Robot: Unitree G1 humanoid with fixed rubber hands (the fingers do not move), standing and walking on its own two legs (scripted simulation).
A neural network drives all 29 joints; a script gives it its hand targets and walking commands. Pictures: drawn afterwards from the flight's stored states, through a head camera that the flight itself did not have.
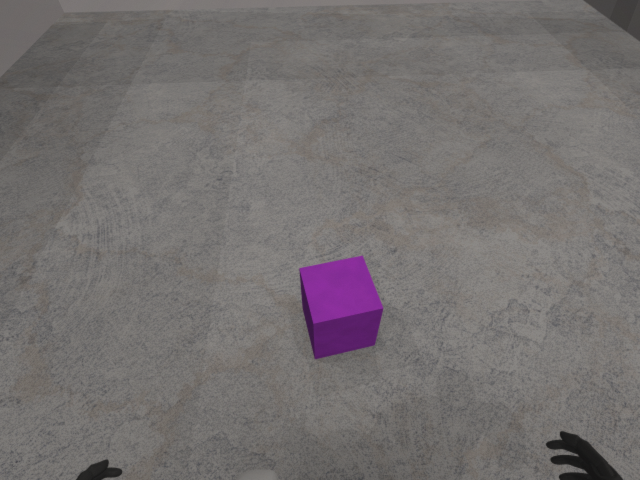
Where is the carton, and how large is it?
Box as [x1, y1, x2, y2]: [299, 256, 382, 358]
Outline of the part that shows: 362,256 299,268 303,311 315,358 374,344 381,316 382,306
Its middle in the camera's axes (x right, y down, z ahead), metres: +0.06 +0.23 +1.26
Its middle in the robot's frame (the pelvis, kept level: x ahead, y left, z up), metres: +0.70 -0.03 -0.64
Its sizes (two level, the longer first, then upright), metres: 0.210 0.200 0.250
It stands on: the floor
